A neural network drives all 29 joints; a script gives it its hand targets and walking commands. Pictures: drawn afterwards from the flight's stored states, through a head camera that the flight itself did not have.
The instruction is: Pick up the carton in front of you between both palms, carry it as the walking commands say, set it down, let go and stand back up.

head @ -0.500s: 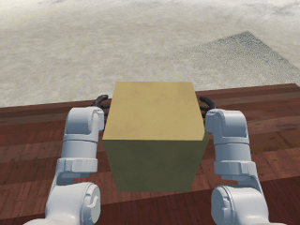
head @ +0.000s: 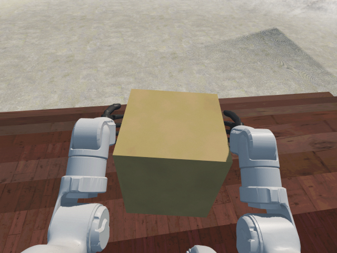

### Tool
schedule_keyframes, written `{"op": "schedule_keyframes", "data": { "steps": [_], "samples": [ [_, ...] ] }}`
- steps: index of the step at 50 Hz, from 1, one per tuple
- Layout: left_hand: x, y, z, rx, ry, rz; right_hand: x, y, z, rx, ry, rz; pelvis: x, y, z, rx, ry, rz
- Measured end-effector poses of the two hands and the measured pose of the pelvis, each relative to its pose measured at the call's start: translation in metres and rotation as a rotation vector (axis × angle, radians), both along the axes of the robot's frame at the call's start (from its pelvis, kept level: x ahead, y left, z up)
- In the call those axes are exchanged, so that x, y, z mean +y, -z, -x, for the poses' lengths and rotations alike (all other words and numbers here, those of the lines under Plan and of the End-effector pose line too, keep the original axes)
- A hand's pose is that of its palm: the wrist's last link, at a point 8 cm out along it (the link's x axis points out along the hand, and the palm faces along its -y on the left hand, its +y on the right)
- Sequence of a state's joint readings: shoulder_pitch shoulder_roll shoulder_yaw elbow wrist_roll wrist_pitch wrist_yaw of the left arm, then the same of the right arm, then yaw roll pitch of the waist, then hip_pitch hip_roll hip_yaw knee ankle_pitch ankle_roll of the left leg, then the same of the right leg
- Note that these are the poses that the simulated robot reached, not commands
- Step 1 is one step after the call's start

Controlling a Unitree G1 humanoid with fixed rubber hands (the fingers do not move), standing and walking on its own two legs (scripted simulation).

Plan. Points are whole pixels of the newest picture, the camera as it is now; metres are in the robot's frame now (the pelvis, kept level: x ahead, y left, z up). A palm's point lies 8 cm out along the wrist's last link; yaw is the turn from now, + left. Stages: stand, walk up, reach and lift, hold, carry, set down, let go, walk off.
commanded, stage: carry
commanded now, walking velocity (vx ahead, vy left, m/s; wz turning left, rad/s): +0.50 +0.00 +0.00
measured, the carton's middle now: (170, 155) +0.34 +0.00 +0.05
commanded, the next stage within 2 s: none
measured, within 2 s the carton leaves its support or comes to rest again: neither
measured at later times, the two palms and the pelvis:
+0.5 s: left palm (135, 81) +0.59 +0.11 +0.09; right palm (227, 81) +0.60 -0.19 +0.09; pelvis +0.23 -0.06 -0.01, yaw +0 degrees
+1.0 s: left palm (139, 69) +0.90 +0.13 -0.07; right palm (202, 74) +0.87 -0.17 -0.06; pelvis +0.54 +0.01 -0.18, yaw -1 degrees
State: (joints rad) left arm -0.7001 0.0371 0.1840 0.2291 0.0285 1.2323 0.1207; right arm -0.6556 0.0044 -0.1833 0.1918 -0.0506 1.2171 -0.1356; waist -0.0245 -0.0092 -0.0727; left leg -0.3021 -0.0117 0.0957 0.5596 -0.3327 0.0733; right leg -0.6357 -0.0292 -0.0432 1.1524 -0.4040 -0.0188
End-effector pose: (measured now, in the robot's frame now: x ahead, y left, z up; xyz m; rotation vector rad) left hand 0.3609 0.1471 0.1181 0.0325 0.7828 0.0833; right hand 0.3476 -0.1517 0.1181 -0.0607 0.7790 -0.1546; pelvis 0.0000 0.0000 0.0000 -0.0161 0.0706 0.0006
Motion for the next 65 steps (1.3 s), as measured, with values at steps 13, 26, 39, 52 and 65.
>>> {"op": "schedule_keyframes", "data": {
  "steps": [13, 26, 39, 52, 65],
  "samples": [
    [-0.034, 0.006, -0.132, -0.053, -0.046, -0.012, -0.034, 0.014, -0.142, -0.055, -0.001, -0.060, -0.031, 0.020, -0.131, 0.000, -0.009, -0.024],
    [-0.040, 0.023, -0.238, -0.043, -0.096, -0.010, -0.040, 0.025, -0.267, -0.042, -0.043, -0.066, -0.056, 0.011, -0.243, 0.014, -0.001, -0.042],
    [-0.016, 0.049, -0.393, -0.095, -0.075, -0.024, -0.016, 0.051, -0.420, -0.096, -0.033, -0.071, -0.031, 0.078, -0.410, -0.029, 0.017, 0.004],
    [-0.017, 0.204, -0.561, 0.067, 0.048, -0.006, -0.016, 0.201, -0.548, 0.068, 0.055, -0.004, 0.008, 0.180, -0.561, -0.036, 0.022, -0.006],
    [0.003, 0.267, -0.740, -0.102, -0.066, 0.007, 0.002, 0.264, -0.760, -0.103, -0.021, -0.040, 0.002, 0.256, -0.757, -0.059, -0.016, -0.038]
  ]
}}
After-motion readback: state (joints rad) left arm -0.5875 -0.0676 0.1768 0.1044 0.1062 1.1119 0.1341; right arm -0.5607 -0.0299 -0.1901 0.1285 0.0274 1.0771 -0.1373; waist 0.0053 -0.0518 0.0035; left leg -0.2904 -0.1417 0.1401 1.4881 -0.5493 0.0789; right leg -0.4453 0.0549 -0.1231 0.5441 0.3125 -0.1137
